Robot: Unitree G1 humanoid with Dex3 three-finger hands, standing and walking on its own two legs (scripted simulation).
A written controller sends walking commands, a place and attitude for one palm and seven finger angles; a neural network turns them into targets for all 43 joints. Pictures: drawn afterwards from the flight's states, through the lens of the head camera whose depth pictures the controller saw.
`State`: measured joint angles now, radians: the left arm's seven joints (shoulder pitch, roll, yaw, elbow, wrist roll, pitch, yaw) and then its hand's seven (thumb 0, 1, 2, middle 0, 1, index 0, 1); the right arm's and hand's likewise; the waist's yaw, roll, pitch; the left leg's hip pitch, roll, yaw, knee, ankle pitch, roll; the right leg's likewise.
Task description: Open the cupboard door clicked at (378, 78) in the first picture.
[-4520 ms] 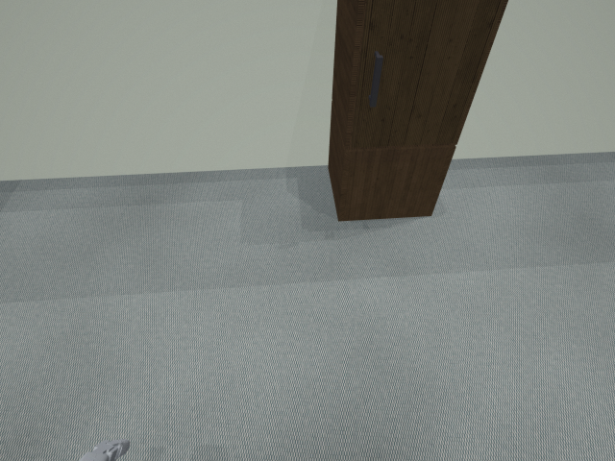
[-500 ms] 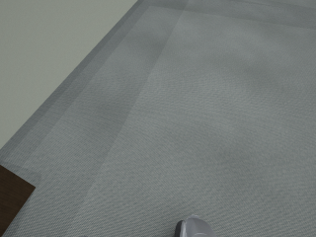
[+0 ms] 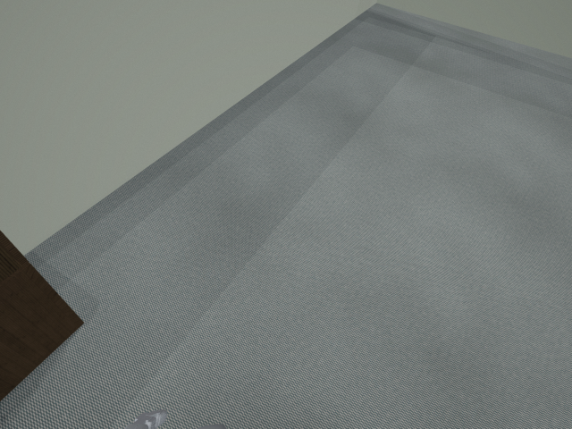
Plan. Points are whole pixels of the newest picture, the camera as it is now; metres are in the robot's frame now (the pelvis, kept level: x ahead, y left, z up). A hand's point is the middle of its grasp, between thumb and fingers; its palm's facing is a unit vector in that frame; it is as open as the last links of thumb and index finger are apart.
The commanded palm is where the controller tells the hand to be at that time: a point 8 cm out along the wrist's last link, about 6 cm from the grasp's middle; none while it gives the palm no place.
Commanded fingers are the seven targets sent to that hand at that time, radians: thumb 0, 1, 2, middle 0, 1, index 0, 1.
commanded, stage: turn to face it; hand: left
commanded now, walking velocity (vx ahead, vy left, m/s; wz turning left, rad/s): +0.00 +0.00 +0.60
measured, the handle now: out of the picture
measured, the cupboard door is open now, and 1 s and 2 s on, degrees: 0 0 0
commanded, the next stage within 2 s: take the last steps up to it in 1.60 s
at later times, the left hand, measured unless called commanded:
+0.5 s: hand out of the picture +0.07 +0.22 -0.14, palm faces +0.28 -0.92 -0.26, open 7.4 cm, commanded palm none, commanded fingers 0.00 0.90 0.90 -0.20 -0.30 -0.20 -0.30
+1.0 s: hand out of the picture -0.12 +0.21 -0.18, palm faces +0.58 -0.77 -0.24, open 7.4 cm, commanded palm none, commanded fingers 0.00 0.90 0.90 -0.20 -0.30 -0.20 -0.30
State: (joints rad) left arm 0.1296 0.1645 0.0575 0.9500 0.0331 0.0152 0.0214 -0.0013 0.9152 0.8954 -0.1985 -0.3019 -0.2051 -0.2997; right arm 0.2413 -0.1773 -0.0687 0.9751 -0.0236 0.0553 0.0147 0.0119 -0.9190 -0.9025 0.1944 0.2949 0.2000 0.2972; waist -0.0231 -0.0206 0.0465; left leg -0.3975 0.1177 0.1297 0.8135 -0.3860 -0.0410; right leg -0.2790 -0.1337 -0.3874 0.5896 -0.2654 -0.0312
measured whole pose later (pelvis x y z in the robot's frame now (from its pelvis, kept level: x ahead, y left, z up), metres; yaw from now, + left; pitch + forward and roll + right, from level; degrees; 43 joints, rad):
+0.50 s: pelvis +0.00 -0.01 +0.01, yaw +15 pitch +1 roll -1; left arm 0.12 0.21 0.07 0.90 0.01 0.05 0.02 0.01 0.91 0.90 -0.19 -0.30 -0.20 -0.30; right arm 0.22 -0.21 -0.07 0.94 -0.03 0.05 0.01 0.01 -0.90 -0.90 0.20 0.30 0.21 0.30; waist -0.04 0.03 0.05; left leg -0.34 -0.05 -0.07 0.51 -0.18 0.03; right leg -0.32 -0.04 -0.02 0.70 -0.39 0.08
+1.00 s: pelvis -0.03 +0.01 +0.00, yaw +35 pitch +1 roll +0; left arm 0.23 0.27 0.07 0.92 0.02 0.07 0.01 0.01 0.91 0.90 -0.20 -0.30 -0.20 -0.30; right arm 0.14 -0.24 -0.07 0.90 -0.01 0.04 0.03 0.01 -0.91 -0.90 0.19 0.30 0.20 0.30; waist 0.02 -0.06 0.11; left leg -0.31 0.01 0.08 0.66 -0.36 0.03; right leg -0.37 -0.19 -0.16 0.90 -0.53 0.09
